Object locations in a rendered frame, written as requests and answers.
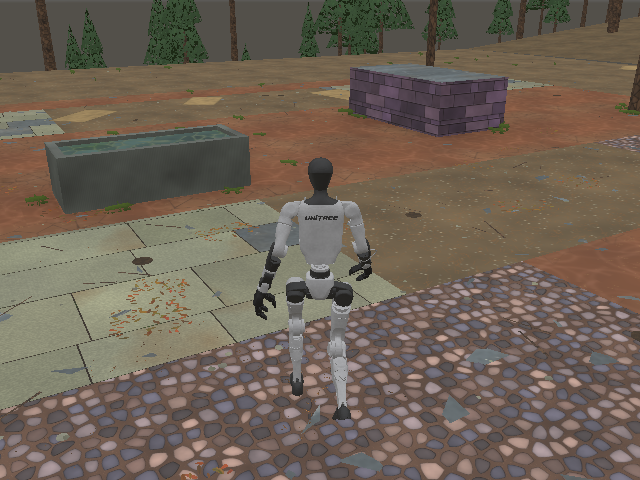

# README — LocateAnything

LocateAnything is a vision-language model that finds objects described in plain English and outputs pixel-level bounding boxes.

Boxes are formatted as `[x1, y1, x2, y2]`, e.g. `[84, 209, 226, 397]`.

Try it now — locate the robot left upper arm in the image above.
[272, 201, 300, 258]

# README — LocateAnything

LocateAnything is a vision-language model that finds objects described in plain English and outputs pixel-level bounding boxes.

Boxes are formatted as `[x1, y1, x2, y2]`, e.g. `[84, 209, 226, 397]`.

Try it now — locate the robot right hand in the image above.
[349, 263, 372, 281]

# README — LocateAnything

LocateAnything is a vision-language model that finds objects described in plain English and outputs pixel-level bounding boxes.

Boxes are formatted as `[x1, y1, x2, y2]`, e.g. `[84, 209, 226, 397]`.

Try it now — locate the right robot forearm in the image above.
[357, 238, 372, 269]

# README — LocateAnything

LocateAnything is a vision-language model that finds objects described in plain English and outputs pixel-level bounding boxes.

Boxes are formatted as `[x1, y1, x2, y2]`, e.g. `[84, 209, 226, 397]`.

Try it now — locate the robot left hand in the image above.
[253, 289, 276, 320]

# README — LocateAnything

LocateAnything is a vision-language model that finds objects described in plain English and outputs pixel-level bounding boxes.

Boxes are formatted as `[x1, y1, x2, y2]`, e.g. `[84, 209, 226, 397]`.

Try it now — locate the robot left shin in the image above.
[288, 319, 303, 383]

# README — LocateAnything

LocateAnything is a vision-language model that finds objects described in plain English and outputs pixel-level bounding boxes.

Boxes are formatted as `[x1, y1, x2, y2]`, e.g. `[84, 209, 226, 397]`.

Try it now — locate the robot right thigh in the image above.
[327, 281, 354, 358]

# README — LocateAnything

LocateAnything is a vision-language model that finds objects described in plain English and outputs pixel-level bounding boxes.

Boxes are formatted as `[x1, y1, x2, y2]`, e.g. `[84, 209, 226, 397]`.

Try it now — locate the left robot forearm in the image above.
[257, 242, 281, 293]

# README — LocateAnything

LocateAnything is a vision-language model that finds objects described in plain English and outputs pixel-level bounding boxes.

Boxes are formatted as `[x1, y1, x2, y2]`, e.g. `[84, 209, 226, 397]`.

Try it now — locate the robot right upper arm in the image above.
[341, 201, 369, 254]

